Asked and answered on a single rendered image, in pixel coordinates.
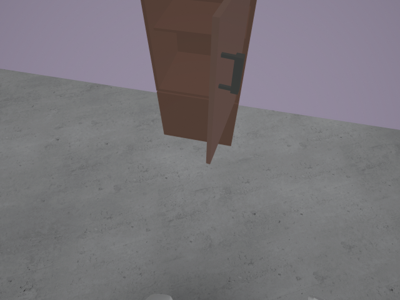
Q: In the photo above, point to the cupboard door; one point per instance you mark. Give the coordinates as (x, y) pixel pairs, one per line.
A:
(228, 32)

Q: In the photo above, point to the handle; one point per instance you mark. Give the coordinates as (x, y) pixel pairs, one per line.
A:
(237, 72)

